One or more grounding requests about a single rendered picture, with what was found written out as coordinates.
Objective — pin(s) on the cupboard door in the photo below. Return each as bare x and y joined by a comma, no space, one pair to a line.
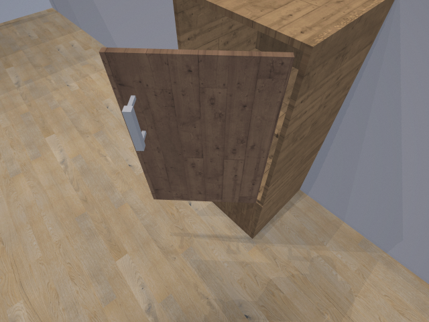
209,116

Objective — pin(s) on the handle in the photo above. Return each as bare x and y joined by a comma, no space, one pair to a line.
137,136

